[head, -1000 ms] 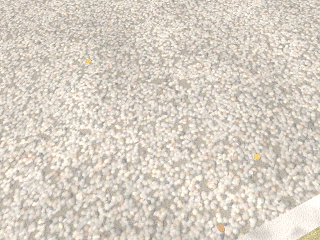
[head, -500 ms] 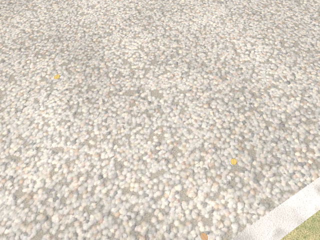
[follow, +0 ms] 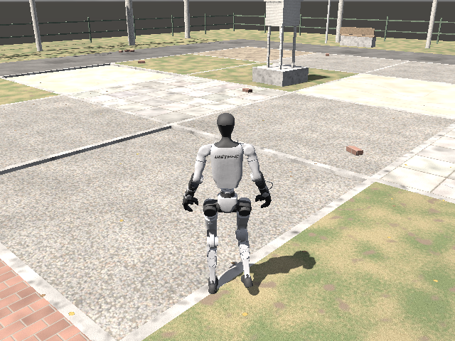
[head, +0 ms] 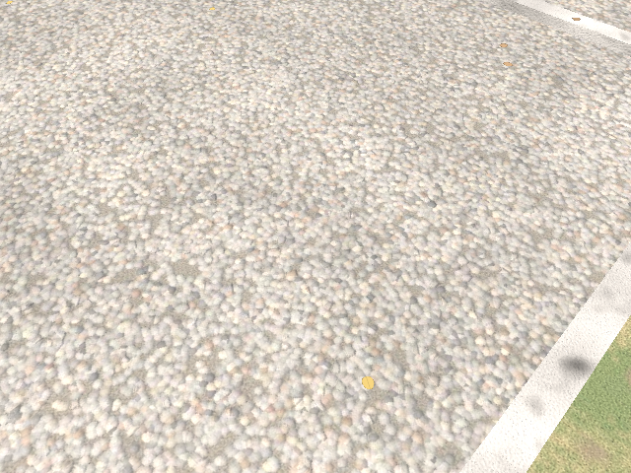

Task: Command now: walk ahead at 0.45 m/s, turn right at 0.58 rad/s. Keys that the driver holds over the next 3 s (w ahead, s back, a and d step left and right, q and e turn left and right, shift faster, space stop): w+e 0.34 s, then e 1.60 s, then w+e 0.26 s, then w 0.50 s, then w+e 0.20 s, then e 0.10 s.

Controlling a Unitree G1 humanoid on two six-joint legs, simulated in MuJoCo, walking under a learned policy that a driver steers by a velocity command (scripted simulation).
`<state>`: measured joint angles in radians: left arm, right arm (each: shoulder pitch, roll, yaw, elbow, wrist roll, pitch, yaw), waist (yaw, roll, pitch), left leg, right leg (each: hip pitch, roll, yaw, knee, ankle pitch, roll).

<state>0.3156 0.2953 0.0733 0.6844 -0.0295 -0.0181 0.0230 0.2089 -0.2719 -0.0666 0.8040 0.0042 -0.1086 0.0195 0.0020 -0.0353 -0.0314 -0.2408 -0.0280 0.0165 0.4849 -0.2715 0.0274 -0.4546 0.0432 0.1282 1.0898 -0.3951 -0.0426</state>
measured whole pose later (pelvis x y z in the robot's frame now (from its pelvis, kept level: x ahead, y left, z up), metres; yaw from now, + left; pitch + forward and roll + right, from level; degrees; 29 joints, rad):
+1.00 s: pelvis +0.41 -0.08 -0.05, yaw -36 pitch +2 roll -1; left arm 0.25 0.31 0.06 0.67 -0.02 0.06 0.07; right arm 0.13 -0.23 -0.02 0.69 -0.03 -0.01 -0.01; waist 0.01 -0.04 0.03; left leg -0.37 -0.03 -0.02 0.51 -0.17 0.04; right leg -0.63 0.13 0.13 1.54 -0.55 0.07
